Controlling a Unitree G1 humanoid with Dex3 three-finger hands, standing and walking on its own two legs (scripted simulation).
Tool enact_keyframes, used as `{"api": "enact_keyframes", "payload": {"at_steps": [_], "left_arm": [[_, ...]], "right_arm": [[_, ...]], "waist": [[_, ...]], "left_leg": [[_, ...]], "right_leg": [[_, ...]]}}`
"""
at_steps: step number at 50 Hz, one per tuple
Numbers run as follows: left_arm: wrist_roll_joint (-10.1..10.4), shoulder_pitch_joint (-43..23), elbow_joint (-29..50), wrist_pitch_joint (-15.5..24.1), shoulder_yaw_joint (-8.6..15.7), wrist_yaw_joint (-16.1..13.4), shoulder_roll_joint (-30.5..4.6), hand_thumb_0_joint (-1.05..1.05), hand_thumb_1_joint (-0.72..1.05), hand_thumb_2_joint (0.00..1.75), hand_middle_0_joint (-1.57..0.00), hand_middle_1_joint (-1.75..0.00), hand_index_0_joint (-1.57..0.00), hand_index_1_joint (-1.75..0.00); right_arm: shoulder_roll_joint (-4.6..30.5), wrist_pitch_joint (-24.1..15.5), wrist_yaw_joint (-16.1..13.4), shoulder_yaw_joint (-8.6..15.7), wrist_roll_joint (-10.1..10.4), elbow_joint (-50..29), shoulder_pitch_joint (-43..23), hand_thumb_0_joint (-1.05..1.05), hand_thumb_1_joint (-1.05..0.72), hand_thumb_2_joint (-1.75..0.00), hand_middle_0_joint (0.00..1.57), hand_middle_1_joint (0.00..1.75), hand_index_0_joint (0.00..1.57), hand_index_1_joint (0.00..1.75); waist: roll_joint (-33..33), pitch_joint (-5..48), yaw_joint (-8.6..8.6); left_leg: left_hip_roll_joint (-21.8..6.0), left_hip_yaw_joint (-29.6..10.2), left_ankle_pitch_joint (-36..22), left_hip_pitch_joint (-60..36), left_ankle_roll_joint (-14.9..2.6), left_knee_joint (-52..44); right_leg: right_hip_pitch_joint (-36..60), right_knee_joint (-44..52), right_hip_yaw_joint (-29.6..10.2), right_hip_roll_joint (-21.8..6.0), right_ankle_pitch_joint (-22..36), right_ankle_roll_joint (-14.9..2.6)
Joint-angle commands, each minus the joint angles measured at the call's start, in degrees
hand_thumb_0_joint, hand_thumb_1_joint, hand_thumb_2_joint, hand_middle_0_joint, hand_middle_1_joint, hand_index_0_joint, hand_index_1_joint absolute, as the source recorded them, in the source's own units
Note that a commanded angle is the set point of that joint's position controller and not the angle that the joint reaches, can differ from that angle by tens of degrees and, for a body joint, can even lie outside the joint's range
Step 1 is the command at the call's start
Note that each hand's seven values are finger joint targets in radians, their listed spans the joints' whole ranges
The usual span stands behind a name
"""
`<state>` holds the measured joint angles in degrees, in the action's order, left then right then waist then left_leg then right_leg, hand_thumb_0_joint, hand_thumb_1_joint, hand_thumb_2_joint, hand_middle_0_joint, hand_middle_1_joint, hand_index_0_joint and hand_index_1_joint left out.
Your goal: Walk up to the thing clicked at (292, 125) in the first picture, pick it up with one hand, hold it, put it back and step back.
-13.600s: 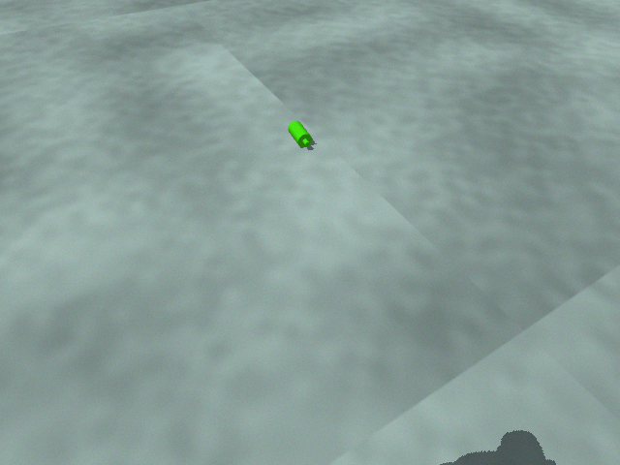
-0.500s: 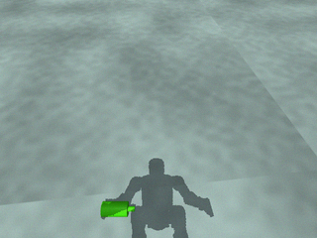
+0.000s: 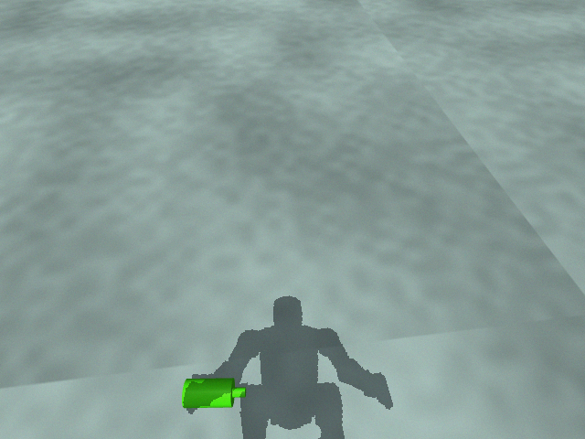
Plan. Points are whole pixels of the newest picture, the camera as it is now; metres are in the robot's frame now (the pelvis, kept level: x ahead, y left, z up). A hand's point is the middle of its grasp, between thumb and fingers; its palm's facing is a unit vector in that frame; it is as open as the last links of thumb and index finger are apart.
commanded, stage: stand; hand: left
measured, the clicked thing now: (215, 392) +0.42 +0.25 -0.74
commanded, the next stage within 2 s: none
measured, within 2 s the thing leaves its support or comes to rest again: neither
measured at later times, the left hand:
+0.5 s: hand out of the picture +0.09 +0.24 -0.15, palm faces -0.04 -0.94 -0.35, open 7.4 cm
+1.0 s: hand out of the picture +0.10 +0.24 -0.15, palm faces -0.04 -0.94 -0.35, open 7.4 cm
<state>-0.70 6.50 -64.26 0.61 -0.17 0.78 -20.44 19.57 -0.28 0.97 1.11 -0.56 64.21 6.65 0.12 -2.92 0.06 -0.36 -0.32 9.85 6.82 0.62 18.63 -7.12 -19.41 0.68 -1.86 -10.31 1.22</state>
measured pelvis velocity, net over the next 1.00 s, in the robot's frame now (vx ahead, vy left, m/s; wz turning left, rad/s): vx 0.02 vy -0.01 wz -0.01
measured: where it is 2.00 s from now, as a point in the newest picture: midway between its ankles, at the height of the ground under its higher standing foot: outside the picture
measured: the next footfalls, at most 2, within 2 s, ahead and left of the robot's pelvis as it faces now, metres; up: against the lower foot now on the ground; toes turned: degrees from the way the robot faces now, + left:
none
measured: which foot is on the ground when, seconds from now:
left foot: down 0.00-1.00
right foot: down 0.00-1.00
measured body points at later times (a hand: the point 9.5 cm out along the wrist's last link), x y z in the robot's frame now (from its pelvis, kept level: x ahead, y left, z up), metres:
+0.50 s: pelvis +0.01 -0.01 +0.00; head +0.03 -0.01 +0.45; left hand +0.10 +0.29 -0.13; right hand +0.09 -0.31 -0.13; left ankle +0.00 +0.13 -0.75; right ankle +0.00 -0.13 -0.75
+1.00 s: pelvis +0.02 -0.01 +0.00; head +0.03 -0.01 +0.45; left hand +0.10 +0.29 -0.13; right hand +0.09 -0.31 -0.13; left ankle +0.00 +0.13 -0.75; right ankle +0.00 -0.13 -0.75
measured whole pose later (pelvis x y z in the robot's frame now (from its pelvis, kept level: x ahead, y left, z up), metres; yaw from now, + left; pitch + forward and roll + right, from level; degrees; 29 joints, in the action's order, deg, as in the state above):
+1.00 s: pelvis +0.02 -0.01 +0.00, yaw +0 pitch -2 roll +0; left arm -0.5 6.3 -63.8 0.5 -0.4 0.4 -20.4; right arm 20.1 -0.2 0.3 0.3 -0.3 64.4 6.3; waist 0.2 -3.0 0.0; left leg -1.9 -0.2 10.8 5.0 1.8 17.5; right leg -5.4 -18.2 0.7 -0.4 -11.1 0.1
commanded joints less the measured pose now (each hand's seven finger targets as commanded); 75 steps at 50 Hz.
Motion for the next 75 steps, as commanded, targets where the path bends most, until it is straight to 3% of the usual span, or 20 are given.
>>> {"api": "enact_keyframes", "payload": {"at_steps": [1,26,30,54,65,75], "left_arm": [[0.11,-2.13,3.3,1.66,2.43,-1.04,-12.38,0.0,0.9,0.9,-0.2,-0.3,-0.2,-0.3],[0.25,-1.83,3.56,1.49,2.39,-1.21,-12.34,0.0,0.9,0.9,-0.2,-0.3,-0.2,-0.3],[0.25,-2.29,3.56,1.34,2.38,-1.21,-12.25,0.0,0.9,0.9,-0.2,-0.3,-0.2,-0.3],[0.2,-1.94,3.59,1.35,2.35,-1.38,-12.37,0.0,0.9,0.9,-0.2,-0.3,-0.2,-0.3],[0.31,-1.56,3.49,1.14,2.37,-1.24,-12.36,0.0,0.9,0.9,-0.2,-0.3,-0.2,-0.3],[0.17,-1.53,3.76,1.29,2.28,-1.35,-12.21,0.0,0.9,0.9,-0.2,-0.3,-0.2,-0.3]], "right_arm": [[12.87,-1.56,-0.94,2.08,-0.06,-3.21,-2.24,0.0,-0.9,-0.9,0.2,0.3,0.2,0.3],[13.03,-1.41,-1.34,1.34,0.09,-3.14,-2.74,0.0,-0.9,-0.9,0.2,0.3,0.2,0.3],[12.9,-1.39,-1.4,1.19,0.04,-3.09,-2.34,0.0,-0.9,-0.9,0.2,0.3,0.2,0.3],[12.77,-1.3,-1.46,1.22,0.06,-3.4,-2.28,0.0,-0.9,-0.9,0.2,0.3,0.2,0.3],[12.95,-1.3,-1.43,1.29,0.06,-3.27,-2.3,0.0,-0.9,-0.9,0.2,0.3,0.2,0.3],[12.95,-1.13,-1.36,1.24,0.01,-3.36,-1.67,0.0,-0.9,-0.9,0.2,0.3,0.2,0.3]], "waist": [[0.01,4.45,0.35],[0.54,5.08,0.01],[0.22,4.18,0.13],[-0.03,4.81,0.07],[0.28,3.88,0.0],[0.13,3.9,0.19]], "left_leg": [[-7.1,-5.38,-7.69,-0.77,-1.69,-2.99],[-7.64,-4.23,-11.03,-2.99,-1.05,-2.42],[-7.52,-4.23,-9.35,-2.29,-0.97,-2.88],[-7.58,-3.9,-11.56,-3.09,-1.13,-2.48],[-7.57,-3.93,-8.39,-2.7,-1.09,-2.97],[-7.44,-3.93,-7.74,-2.22,-1.42,-2.91]], "right_leg": [[1.65,3.29,-5.34,-5.87,7.11,-2.2],[2.83,3.38,-5.27,-5.89,12.15,-2.34],[2.12,3.85,-5.34,-5.75,10.26,-2.25],[2.55,3.3,-5.09,-5.69,12.82,-2.52],[1.75,3.88,-5.4,-5.59,8.7,-2.7],[1.65,4.04,-5.37,-5.57,9.04,-2.39]]}}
